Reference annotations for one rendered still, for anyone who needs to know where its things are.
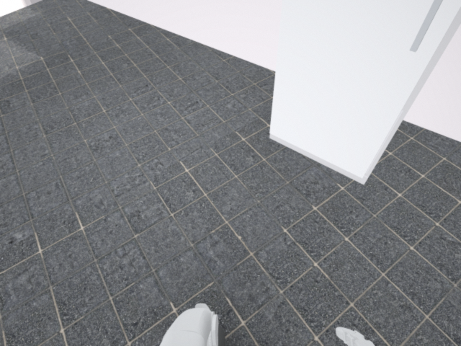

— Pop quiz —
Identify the right robot hand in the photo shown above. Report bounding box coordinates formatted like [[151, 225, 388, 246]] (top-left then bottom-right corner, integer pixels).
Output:
[[336, 327, 375, 346]]

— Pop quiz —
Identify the fridge door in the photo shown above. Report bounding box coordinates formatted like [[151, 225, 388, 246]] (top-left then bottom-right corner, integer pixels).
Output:
[[269, 0, 461, 178]]

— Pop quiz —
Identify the robot left thigh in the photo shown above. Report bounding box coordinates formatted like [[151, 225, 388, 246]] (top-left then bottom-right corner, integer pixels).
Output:
[[160, 308, 218, 346]]

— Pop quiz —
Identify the handle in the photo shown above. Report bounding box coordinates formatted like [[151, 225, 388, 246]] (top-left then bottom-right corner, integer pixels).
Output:
[[410, 0, 443, 52]]

